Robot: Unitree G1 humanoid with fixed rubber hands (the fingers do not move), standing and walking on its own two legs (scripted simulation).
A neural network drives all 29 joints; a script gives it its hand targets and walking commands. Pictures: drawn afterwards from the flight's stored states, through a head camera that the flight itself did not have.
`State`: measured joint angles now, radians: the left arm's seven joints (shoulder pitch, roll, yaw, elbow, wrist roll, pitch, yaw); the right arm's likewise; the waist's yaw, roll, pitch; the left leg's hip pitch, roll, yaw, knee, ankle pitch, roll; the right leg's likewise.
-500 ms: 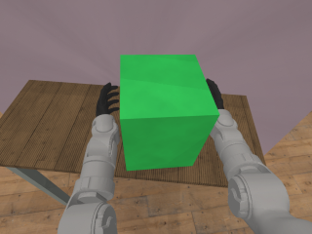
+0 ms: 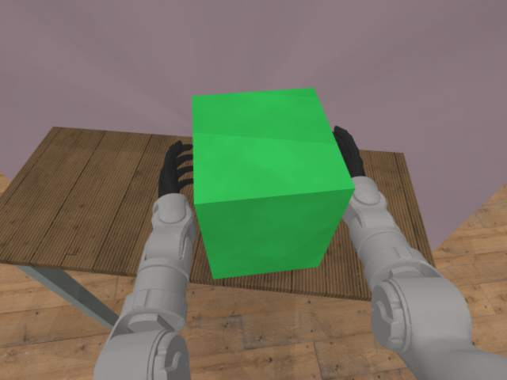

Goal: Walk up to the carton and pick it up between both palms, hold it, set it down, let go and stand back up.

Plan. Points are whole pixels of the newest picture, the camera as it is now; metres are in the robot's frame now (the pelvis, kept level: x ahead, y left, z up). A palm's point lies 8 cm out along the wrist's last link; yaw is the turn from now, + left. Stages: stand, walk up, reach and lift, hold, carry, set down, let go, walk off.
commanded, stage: set down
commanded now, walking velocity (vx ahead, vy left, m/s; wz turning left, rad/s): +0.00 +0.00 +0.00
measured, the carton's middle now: (260, 188) +0.43 +0.03 +0.04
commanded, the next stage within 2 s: none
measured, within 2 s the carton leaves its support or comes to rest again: neither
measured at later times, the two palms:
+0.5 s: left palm (172, 193) +0.38 +0.17 +0.08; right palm (349, 174) +0.45 -0.12 +0.08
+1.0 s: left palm (173, 194) +0.38 +0.17 +0.07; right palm (349, 175) +0.45 -0.12 +0.08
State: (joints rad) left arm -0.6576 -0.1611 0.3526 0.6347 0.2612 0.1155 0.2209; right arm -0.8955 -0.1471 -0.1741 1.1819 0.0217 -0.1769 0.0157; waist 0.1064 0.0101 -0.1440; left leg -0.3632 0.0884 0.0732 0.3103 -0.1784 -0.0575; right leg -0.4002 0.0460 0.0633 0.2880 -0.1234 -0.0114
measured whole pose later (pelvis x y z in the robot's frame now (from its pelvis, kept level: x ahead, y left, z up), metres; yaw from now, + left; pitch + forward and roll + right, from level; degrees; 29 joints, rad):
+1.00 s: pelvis +0.00 +0.00 +0.00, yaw +0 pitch +14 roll +0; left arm -0.67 -0.18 0.42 0.69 0.27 0.02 0.20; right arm -0.91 -0.13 -0.30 1.21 -0.09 -0.22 0.05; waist 0.11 0.01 -0.13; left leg -0.37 0.09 0.07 0.31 -0.18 -0.05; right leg -0.40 0.05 0.06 0.29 -0.12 -0.01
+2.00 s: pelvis -0.03 +0.00 -0.01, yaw +0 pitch +18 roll -1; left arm -0.71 -0.02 0.17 0.65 -0.04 0.27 0.30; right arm -0.97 -0.41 -0.05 1.12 0.26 0.07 0.14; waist 0.16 0.01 -0.22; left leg -0.55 0.09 0.07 0.43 -0.18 -0.04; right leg -0.57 0.05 0.06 0.37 -0.11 -0.01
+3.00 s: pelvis -0.04 +0.00 +0.00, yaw +0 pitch +7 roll +0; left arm -0.60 0.03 0.17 0.22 -0.07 0.61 0.26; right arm -0.83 -0.51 0.01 0.88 0.34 0.23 0.17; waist 0.16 0.03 -0.09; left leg -0.34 0.09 0.07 0.39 -0.17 -0.05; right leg -0.38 0.05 0.06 0.37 -0.12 -0.01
